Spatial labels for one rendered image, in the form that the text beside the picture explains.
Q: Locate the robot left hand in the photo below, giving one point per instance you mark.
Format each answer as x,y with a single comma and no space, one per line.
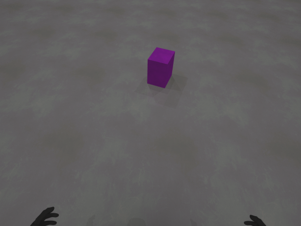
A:
39,221

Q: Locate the robot right hand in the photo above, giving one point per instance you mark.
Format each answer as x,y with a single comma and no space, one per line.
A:
255,221

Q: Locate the carton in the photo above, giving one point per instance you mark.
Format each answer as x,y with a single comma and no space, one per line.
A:
160,66

